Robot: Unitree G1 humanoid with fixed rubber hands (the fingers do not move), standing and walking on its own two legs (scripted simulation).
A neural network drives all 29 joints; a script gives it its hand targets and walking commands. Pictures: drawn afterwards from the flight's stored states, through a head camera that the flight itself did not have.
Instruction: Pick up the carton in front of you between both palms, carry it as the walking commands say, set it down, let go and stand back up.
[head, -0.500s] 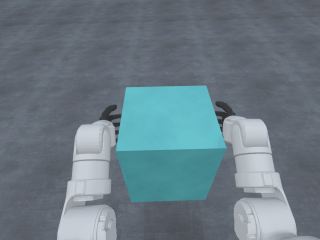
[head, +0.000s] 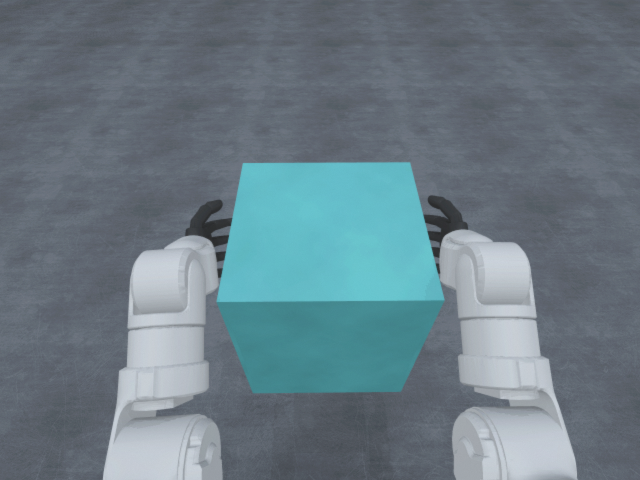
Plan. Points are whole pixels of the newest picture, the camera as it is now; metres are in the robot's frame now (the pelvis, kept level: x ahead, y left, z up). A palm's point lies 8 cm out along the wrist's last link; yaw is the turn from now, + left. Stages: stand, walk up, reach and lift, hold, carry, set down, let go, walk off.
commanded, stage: carry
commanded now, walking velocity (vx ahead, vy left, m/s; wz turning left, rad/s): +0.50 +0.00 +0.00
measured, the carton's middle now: (326, 284) +0.36 +0.01 +0.05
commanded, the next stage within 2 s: none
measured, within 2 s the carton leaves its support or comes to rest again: neither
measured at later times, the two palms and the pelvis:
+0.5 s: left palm (262, 154) +0.56 +0.11 +0.10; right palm (449, 156) +0.57 -0.19 +0.10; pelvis +0.30 -0.05 +0.01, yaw +2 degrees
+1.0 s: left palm (253, 77) +0.86 +0.15 +0.08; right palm (395, 74) +0.86 -0.15 +0.09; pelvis +0.60 +0.00 +0.01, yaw -1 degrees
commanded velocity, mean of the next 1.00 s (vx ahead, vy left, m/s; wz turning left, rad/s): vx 0.50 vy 0.00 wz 0.00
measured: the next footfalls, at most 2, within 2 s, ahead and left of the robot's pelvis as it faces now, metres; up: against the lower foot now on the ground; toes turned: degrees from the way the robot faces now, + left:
right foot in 0.42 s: +0.41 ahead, -0.14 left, +0.00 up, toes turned -10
left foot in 0.92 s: +0.72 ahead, +0.09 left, +0.00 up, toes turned +12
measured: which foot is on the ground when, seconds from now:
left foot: down 0.00-0.46, up 0.48-0.90, down 0.92-1.00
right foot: up 0.00-0.40, down 0.42-0.94, up 0.96-1.00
